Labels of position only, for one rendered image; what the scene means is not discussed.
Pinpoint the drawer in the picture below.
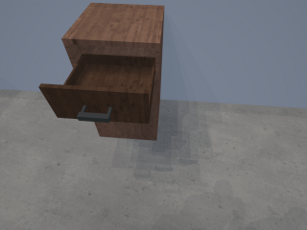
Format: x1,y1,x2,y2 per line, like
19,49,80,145
38,54,155,125

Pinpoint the cabinet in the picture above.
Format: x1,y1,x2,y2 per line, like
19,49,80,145
61,3,165,141

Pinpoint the handle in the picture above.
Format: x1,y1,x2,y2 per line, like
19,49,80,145
77,105,112,123

